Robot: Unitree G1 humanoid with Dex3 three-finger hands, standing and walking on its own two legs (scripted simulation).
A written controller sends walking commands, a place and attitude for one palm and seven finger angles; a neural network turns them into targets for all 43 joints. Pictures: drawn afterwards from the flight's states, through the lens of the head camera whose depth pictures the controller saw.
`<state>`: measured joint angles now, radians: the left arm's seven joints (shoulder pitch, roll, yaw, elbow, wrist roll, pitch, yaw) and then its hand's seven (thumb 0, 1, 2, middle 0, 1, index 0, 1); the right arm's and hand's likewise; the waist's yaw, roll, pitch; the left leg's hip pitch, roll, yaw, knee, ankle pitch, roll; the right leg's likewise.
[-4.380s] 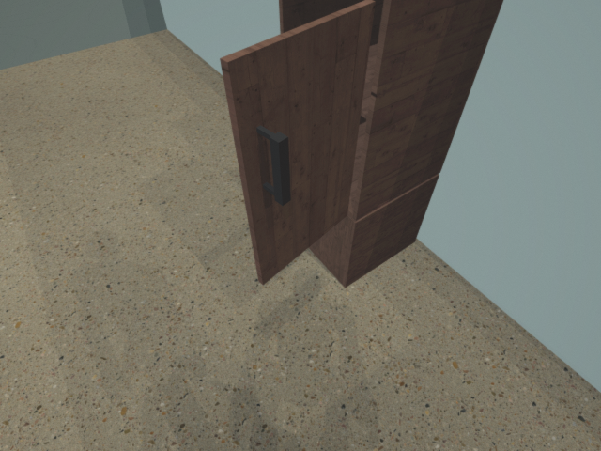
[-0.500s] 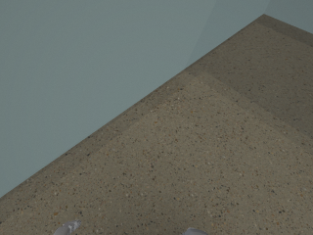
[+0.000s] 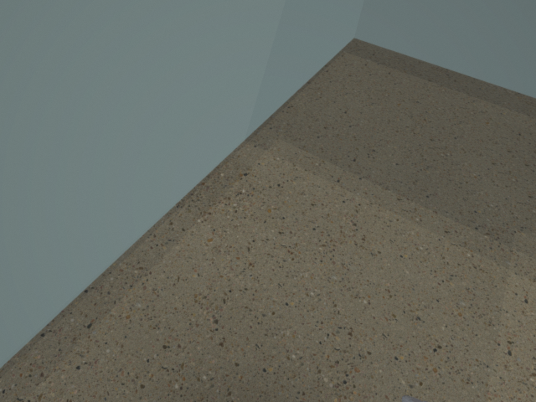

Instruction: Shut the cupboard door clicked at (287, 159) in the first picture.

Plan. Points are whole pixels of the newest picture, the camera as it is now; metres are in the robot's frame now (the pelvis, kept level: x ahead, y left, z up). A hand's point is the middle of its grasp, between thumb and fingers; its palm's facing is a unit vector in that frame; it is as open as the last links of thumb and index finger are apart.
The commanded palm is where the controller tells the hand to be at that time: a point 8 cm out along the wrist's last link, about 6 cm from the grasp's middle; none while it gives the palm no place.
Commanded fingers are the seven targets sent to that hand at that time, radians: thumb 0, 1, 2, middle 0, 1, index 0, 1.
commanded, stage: walk around to get in front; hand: left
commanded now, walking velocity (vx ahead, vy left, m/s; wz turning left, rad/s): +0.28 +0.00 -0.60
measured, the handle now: out of the picture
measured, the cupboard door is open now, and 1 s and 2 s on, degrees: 100 100 100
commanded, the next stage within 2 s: walk to a spot facing it in 0.88 s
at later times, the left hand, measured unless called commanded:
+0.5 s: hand (261, 282) +0.36 +0.04 -0.16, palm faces -0.35 -0.91 -0.21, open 7.4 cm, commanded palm none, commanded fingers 0.00 0.90 0.90 -0.20 -0.30 -0.20 -0.30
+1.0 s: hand (271, 264) +0.41 +0.02 -0.18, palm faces -0.35 -0.92 -0.16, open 7.4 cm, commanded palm none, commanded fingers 0.00 0.90 0.90 -0.20 -0.30 -0.20 -0.30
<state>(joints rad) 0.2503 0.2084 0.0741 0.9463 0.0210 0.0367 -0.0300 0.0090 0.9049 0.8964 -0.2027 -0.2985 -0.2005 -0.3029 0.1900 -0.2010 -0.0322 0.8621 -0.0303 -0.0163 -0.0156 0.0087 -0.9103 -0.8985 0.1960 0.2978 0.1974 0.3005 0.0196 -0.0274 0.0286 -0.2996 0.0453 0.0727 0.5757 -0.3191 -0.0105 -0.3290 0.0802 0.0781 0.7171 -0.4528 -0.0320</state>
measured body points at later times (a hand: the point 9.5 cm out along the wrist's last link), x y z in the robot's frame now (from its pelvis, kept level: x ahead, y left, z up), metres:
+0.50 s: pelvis +0.16 -0.09 -0.01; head +0.22 -0.12 +0.43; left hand +0.38 +0.09 -0.14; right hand +0.02 -0.30 -0.16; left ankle +0.09 +0.09 -0.63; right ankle +0.19 -0.16 -0.73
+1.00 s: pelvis +0.41 -0.17 -0.01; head +0.45 -0.17 +0.44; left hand +0.44 +0.07 -0.17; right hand +0.46 -0.43 -0.13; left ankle +0.51 -0.10 -0.73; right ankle +0.22 -0.18 -0.65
